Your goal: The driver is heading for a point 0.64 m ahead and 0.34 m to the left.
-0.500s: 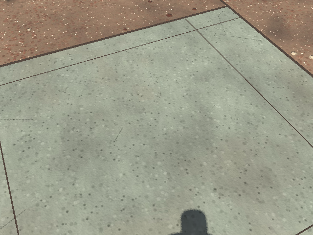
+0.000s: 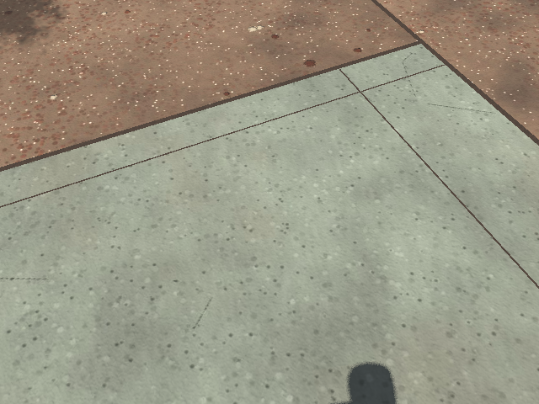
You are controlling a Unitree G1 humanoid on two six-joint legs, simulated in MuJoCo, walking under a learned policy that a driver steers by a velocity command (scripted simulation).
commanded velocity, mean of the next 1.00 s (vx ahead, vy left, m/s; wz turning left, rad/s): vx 0.50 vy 0.00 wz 0.54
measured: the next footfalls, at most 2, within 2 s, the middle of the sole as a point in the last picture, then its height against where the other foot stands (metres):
left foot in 0.30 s outside the picture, level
right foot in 0.80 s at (265, 337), level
